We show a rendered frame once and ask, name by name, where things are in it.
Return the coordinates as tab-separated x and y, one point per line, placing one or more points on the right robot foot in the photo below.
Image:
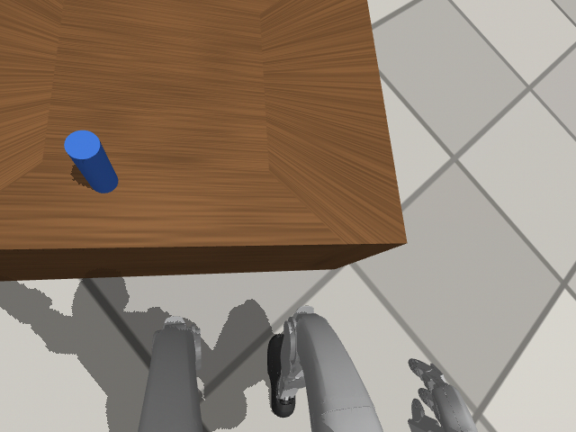
281	408

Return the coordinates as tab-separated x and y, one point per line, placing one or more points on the can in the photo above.
87	152

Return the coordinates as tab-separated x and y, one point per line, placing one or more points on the right robot hand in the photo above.
444	399

